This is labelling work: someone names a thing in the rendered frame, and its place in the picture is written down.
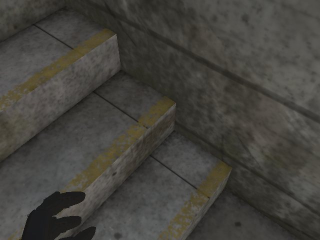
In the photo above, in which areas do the stairs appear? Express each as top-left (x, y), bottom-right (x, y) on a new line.
top-left (0, 0), bottom-right (232, 240)

